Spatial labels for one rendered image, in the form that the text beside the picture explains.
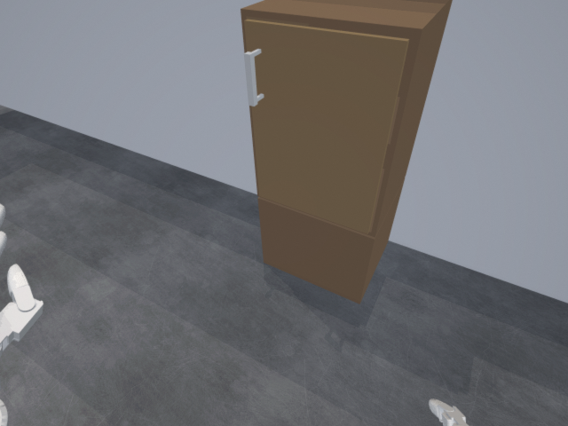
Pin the cupboard door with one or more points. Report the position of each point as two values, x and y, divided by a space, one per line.
322 128

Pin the right robot hand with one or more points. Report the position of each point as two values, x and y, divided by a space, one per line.
449 416

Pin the handle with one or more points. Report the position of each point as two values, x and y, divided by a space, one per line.
249 58

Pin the left robot hand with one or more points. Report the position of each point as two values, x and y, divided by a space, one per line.
19 316

